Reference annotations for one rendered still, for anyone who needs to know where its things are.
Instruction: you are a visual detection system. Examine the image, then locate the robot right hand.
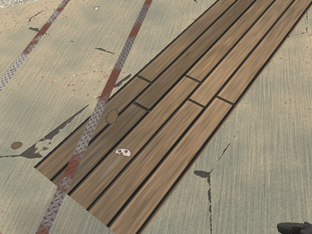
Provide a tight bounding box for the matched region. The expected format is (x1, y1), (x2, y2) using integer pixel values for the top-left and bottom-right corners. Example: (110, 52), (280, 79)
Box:
(277, 221), (312, 234)

